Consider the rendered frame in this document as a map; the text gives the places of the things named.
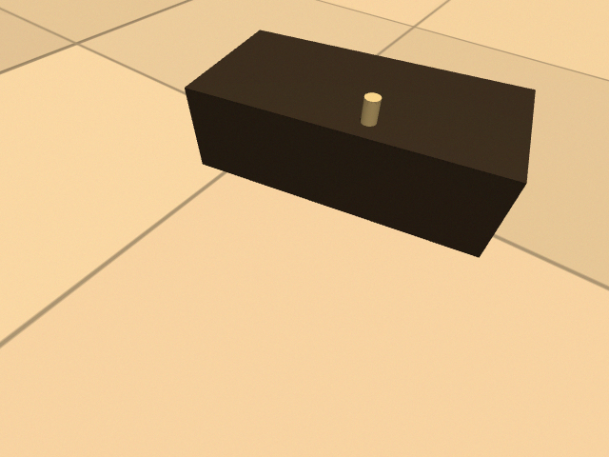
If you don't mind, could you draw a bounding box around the can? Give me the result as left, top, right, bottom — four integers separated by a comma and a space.
361, 92, 382, 127

